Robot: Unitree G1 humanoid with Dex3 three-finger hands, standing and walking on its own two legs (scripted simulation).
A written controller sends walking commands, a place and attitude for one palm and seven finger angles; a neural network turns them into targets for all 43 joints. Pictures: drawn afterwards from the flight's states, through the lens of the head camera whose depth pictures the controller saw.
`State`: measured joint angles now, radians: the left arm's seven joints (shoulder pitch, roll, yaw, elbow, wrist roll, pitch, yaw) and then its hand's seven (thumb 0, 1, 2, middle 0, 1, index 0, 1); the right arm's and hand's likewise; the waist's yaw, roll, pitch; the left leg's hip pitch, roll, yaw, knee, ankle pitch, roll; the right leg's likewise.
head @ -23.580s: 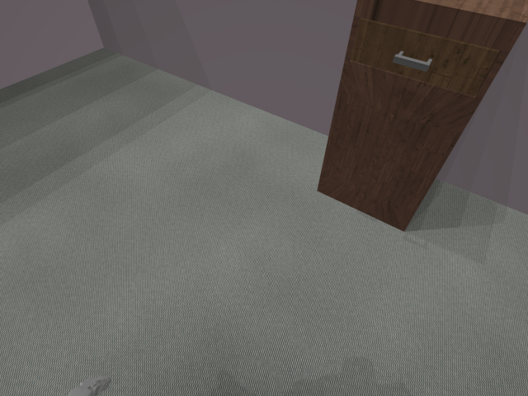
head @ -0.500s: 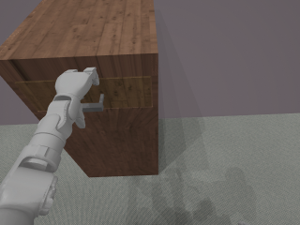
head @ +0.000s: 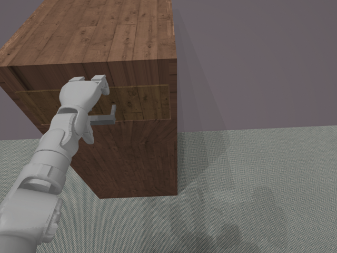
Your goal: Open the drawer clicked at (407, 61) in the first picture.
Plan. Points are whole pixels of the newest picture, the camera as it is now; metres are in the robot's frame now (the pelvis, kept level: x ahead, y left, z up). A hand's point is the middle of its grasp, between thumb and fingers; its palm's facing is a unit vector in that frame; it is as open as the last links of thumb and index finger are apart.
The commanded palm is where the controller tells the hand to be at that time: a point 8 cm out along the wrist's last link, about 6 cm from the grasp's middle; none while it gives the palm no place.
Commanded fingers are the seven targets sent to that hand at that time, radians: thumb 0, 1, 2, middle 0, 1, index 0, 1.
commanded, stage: re-aim the fingers above the handle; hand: left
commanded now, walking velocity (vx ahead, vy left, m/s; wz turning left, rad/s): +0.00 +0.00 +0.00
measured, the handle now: (96, 114) +0.49 +0.22 +0.03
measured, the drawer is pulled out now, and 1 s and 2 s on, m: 0.00 0.00 0.00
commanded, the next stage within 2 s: lower the fingers behind the handle in 1.18 s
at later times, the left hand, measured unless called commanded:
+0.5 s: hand (89, 110) +0.45 +0.21 +0.09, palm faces +0.00 -0.03 -1.00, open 13.8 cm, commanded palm +0.43 +0.25 +0.15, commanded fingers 0.00 -0.50 0.30 -0.30 -1.20 -0.30 -1.20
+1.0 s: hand (89, 109) +0.45 +0.21 +0.09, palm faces +0.02 -0.02 -1.00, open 13.6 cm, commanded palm +0.43 +0.24 +0.15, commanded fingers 0.00 -0.50 0.30 -0.30 -1.20 -0.30 -1.20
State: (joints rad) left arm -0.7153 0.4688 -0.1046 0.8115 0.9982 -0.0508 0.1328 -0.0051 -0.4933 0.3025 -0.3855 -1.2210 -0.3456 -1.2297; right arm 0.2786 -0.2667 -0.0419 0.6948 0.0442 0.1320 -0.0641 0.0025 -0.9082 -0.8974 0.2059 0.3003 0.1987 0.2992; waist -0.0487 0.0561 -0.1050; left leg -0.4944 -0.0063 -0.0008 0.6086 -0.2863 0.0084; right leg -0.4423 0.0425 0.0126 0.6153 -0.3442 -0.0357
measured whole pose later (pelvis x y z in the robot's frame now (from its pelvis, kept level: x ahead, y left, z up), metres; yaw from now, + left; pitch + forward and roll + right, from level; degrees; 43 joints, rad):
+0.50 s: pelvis -0.01 +0.01 +0.00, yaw -1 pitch +10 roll +0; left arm -0.75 0.49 -0.07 0.88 1.02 -0.09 0.15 0.00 -0.49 0.30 -0.38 -1.22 -0.33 -1.21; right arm 0.29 -0.26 -0.03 0.68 0.04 0.13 -0.08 0.00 -0.91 -0.90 0.21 0.30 0.20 0.30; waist -0.07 0.05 -0.10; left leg -0.52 0.00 0.02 0.62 -0.28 0.02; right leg -0.47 0.04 0.03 0.63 -0.33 -0.02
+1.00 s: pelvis -0.01 +0.01 +0.00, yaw -1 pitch +10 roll +0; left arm -0.77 0.47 -0.08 0.90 1.04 -0.07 0.18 0.00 -0.49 0.30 -0.40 -1.23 -0.35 -1.25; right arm 0.29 -0.26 -0.03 0.69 0.04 0.12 -0.08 0.00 -0.91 -0.90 0.21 0.30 0.20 0.30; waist -0.07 0.05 -0.11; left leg -0.53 0.00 0.02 0.62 -0.27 0.02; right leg -0.48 0.04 0.03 0.63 -0.32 -0.02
